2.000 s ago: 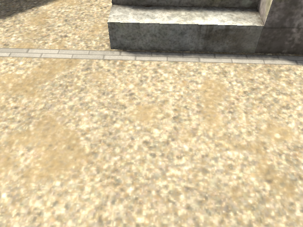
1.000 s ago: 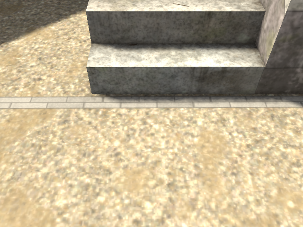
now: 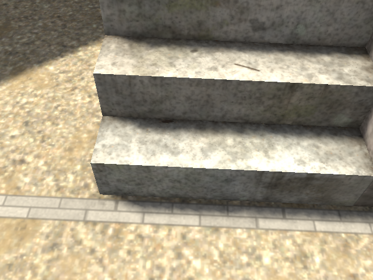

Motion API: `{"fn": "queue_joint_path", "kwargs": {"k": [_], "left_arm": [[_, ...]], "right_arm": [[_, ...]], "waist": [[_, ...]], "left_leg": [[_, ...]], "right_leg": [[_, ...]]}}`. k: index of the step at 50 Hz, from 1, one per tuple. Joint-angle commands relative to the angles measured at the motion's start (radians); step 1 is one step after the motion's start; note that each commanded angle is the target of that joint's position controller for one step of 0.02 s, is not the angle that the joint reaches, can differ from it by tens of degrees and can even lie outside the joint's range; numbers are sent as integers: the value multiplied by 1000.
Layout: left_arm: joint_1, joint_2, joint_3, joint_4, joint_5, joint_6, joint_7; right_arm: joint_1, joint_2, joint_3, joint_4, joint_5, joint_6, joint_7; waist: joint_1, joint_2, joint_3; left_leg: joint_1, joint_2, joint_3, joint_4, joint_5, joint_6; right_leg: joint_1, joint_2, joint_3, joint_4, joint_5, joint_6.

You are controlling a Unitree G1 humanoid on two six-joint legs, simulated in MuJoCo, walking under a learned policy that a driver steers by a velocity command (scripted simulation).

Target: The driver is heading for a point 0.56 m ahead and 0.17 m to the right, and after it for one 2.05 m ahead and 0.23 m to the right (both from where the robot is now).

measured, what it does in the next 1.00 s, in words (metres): walks ahead, turning right: right foot, then left foot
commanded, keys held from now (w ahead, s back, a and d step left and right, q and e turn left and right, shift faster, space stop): w+e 0.26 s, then e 0.74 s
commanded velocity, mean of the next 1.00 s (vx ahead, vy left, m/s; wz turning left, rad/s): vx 0.24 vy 0.00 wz -0.46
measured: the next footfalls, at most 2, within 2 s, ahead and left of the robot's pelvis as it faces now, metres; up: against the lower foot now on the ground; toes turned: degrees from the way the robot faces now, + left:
right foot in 0.38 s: +0.34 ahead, -0.13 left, +0.00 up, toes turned -14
left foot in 0.92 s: +0.44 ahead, +0.05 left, +0.00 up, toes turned -33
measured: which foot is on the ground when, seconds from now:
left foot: down 0.00-0.40, up 0.42-0.90, down 0.92-1.00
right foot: up 0.00-0.36, down 0.38-0.92, up 0.94-1.00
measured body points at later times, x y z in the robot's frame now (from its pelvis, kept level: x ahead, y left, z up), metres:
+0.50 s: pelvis +0.24 -0.05 -0.01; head +0.29 -0.07 +0.44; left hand +0.43 +0.18 -0.13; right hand +0.22 -0.31 -0.15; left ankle +0.15 +0.09 -0.64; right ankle +0.30 -0.12 -0.74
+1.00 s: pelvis +0.32 -0.02 +0.00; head +0.36 -0.02 +0.45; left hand +0.58 +0.17 -0.11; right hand +0.32 -0.34 -0.09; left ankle +0.40 +0.07 -0.74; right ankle +0.28 -0.12 -0.69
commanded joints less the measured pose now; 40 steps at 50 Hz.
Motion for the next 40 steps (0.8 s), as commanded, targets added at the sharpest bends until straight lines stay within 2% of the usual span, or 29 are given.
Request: {"fn": "queue_joint_path", "kwargs": {"k": [1,2,4,6,9,12,13,14,15,17,18,19,20,21,22,23,24,25,26,27,29,32,37,40], "left_arm": [[83,24,2,-32,102,30,-22],[82,1,1,-38,99,47,-35],[14,22,3,-64,70,62,-45],[-72,39,3,-93,57,63,-46],[-179,26,-6,-125,51,57,-51],[-263,26,-10,-156,52,51,-60],[-282,28,-10,-166,53,50,-63],[-288,27,-9,-173,56,47,-66],[-282,26,-9,-175,60,45,-67],[-205,36,-2,-159,67,39,-60],[-111,48,7,-131,72,32,-54],[22,79,22,-92,86,19,-47],[130,184,50,-82,97,12,-31],[99,274,80,-102,62,27,-20],[111,246,77,-101,21,41,-18],[40,201,66,-110,19,46,-14],[-18,143,50,-118,23,55,-10],[-52,114,42,-124,15,62,-4],[-76,105,37,-129,17,67,-2],[-72,120,39,-130,23,66,-4],[-67,157,50,-128,33,64,-9],[-62,178,57,-127,38,72,-7],[-40,183,61,-115,38,94,6],[-44,192,66,-113,45,107,6]], "right_arm": [[98,-93,-14,9,-38,-13,-10],[121,-118,-22,26,-36,-17,-15],[129,-119,-23,30,-30,-23,-16],[143,-105,-19,33,-27,-23,-16],[169,-111,-19,39,-23,-25,-23],[219,-108,-16,63,-22,-25,-35],[232,-109,-16,70,-24,-22,-38],[231,-113,-17,75,-26,-18,-42],[232,-118,-18,80,-26,-13,-46],[225,-143,-24,83,-25,0,-54],[223,-149,-26,83,-21,9,-59],[224,-149,-23,78,-11,14,-63],[230,-121,-14,34,-7,10,-65],[277,-65,-5,-4,24,8,-61],[209,-130,-16,2,-9,14,-57],[137,-100,-10,-17,-5,9,-51],[125,-86,-6,-15,-11,12,-53],[111,-94,-10,-22,-33,27,-54],[139,-87,-9,-15,-46,47,-53],[152,-81,-8,-14,-48,63,-53],[153,-71,-6,-22,-38,82,-54],[75,-89,-8,-47,-37,99,-60],[-33,-101,-7,-86,-21,113,-64],[-62,-104,-2,-104,-12,107,-71]], "waist": [[35,45,-32],[47,77,-14],[39,109,12],[18,111,31],[-11,91,45],[-40,91,66],[-43,91,72],[-40,91,85],[-37,96,81],[-12,121,28],[19,116,-26],[76,84,-105],[106,-35,-221],[58,-275,-360],[75,-46,-351],[64,-25,-220],[26,34,-120],[3,25,-79],[-18,12,-84],[-24,5,-103],[-32,-5,-132],[-10,-24,-118],[30,-68,-78],[39,-81,-58]], "left_leg": [[81,259,-245,-284,183,143],[63,248,-188,-298,220,141],[80,243,-129,-333,185,132],[125,240,-94,-357,146,122],[200,250,-40,-372,151,111],[309,276,1,-361,177,102],[348,284,12,-345,197,96],[374,284,35,-302,301,86],[400,286,55,-243,445,77],[435,277,86,-63,786,54],[435,259,105,92,847,40],[350,221,132,306,722,6],[109,172,148,615,295,-32],[-217,-39,79,961,-463,-70],[-250,47,-83,948,-404,-62],[-271,74,-92,906,-334,-66],[-254,104,-93,816,-288,-72],[-229,120,-98,742,-269,-81],[-177,114,-89,711,-254,-90],[-148,98,-81,692,-242,-97],[-139,86,-80,645,-220,-105],[-164,83,-85,551,-183,-110],[-180,64,-113,417,-150,-112],[-142,36,-121,335,-197,-108]], "right_leg": [[-79,-55,-5,-36,82,3],[-81,-52,-13,-59,110,7],[-137,-58,-2,-133,190,12],[-181,-55,8,-236,268,14],[-174,-38,-20,-401,353,6],[-185,-34,-47,-509,354,-12],[-186,-28,-58,-540,331,-22],[-178,-16,-76,-573,301,-31],[-156,3,-100,-597,261,-42],[-56,72,-148,-632,186,-73],[39,116,-165,-685,202,-92],[226,120,-136,-761,341,-122],[489,-103,109,-700,674,-178],[738,-363,528,-722,1126,-384],[693,-312,411,-728,1186,-359],[566,-272,316,-762,1141,-334],[442,-215,263,-808,1034,-281],[369,-171,232,-836,963,-248],[317,-146,206,-850,948,-235],[294,-136,197,-850,975,-234],[274,-120,189,-847,955,-231],[250,-109,229,-871,744,-213],[262,-90,330,-893,391,-189],[266,-88,387,-865,374,-186]]}}
Velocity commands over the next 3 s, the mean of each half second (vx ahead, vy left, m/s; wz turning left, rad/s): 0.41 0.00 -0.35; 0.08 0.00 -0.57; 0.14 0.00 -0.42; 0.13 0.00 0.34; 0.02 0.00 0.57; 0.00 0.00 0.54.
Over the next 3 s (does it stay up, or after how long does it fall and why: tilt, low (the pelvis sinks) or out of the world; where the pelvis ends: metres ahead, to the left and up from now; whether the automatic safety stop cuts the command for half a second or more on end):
stays up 0.42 -0.15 0.00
